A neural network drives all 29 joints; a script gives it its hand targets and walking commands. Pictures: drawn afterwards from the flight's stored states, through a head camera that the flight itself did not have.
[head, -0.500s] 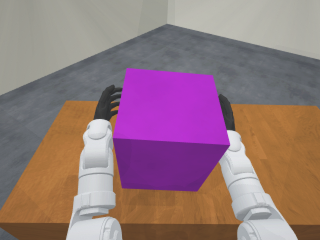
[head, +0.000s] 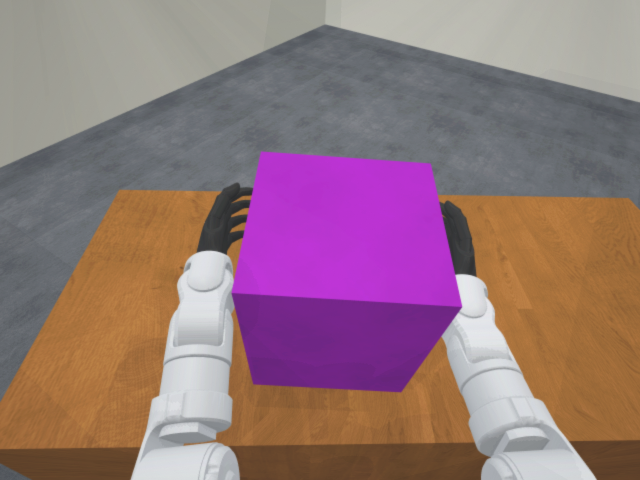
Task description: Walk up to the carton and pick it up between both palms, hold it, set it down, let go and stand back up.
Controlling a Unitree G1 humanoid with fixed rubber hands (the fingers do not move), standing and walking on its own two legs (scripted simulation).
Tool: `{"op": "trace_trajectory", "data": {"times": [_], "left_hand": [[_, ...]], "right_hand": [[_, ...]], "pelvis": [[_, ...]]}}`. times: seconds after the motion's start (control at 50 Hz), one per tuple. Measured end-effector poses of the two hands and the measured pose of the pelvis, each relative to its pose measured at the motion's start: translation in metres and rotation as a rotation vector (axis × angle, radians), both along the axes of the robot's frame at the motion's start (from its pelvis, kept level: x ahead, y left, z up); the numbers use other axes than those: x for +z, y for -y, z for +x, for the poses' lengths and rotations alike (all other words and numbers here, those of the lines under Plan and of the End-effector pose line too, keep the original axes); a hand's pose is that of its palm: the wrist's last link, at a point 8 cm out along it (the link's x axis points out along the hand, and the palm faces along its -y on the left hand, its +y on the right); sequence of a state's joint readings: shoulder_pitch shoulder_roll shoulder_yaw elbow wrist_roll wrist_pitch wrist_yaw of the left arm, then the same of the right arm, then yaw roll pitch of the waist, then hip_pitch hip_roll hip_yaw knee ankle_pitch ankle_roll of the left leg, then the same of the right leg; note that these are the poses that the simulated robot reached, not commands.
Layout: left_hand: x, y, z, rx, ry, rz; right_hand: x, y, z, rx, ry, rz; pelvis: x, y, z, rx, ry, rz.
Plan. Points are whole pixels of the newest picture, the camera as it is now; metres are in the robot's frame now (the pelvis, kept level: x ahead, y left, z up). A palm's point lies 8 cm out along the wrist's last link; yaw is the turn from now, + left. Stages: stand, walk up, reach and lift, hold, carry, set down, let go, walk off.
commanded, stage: set down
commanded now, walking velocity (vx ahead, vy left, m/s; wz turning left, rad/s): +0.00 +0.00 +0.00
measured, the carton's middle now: (336, 281) +0.35 -0.03 +0.08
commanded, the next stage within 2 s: none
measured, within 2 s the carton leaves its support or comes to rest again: neither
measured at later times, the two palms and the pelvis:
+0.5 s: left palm (230, 254) +0.39 +0.11 +0.09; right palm (456, 280) +0.34 -0.19 +0.08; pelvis +0.00 +0.00 +0.00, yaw -2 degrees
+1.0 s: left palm (240, 270) +0.41 +0.10 +0.04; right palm (448, 299) +0.34 -0.19 +0.03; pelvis +0.00 +0.00 +0.00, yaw -2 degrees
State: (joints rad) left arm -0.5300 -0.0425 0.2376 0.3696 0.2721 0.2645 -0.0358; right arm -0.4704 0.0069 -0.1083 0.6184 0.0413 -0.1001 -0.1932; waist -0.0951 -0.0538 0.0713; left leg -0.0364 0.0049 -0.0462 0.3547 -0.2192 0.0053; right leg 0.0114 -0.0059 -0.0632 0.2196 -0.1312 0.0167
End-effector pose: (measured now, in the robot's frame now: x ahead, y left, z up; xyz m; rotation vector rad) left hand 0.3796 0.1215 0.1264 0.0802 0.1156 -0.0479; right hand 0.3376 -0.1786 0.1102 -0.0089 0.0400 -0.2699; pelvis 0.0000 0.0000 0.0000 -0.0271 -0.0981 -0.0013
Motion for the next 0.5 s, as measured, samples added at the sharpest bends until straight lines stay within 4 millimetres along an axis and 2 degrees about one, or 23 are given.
{"op": "trace_trajectory", "data": {"times": [0.5], "left_hand": [[-0.032, 0.012, 0.015, -0.049, -0.068, 0.0]], "right_hand": [[-0.031, 0.009, -0.001, -0.051, -0.067, -0.009]], "pelvis": [[0.001, 0.0, -0.002, -0.031, -0.062, 0.005]]}}
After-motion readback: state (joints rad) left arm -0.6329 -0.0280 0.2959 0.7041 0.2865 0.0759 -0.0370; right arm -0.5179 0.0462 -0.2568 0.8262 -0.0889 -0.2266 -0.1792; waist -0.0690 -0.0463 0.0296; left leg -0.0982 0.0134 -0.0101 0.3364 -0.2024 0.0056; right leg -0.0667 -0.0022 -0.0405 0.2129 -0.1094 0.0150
